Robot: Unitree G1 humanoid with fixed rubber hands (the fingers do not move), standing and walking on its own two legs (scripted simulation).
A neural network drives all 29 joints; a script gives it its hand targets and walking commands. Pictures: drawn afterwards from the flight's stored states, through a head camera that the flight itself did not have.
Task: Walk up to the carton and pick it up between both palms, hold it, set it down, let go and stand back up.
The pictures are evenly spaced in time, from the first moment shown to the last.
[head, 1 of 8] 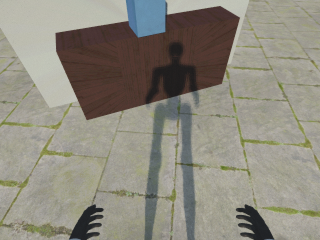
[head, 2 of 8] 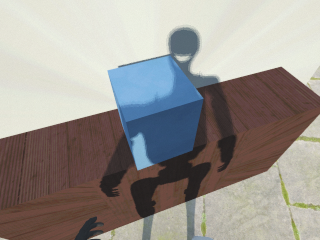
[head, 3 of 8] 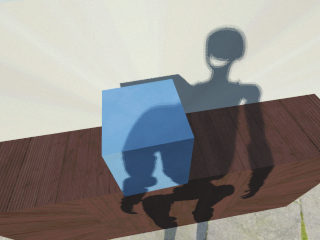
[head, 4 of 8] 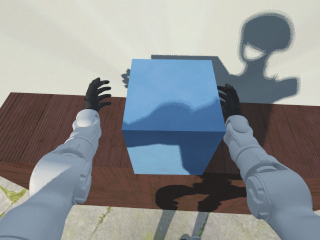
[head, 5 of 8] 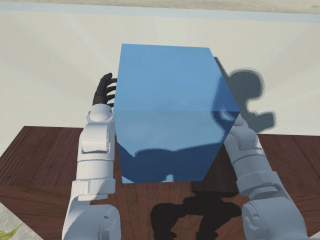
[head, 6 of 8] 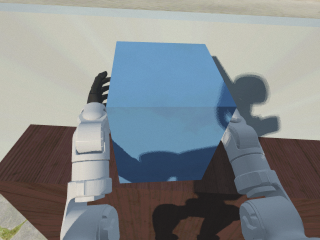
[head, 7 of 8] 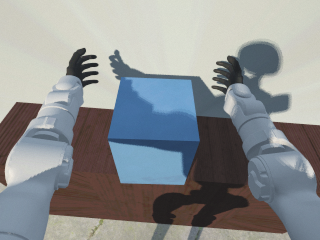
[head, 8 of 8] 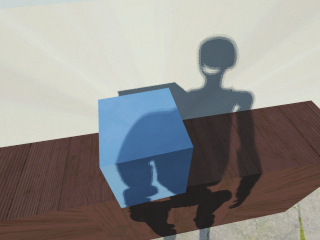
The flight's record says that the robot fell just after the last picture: no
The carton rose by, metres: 0.20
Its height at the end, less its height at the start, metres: +0.00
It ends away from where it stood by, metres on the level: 0.03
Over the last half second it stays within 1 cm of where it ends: yes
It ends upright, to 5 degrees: yes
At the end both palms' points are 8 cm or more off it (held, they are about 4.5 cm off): yes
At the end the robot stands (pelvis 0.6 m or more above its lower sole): yes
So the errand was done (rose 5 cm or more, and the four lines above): yes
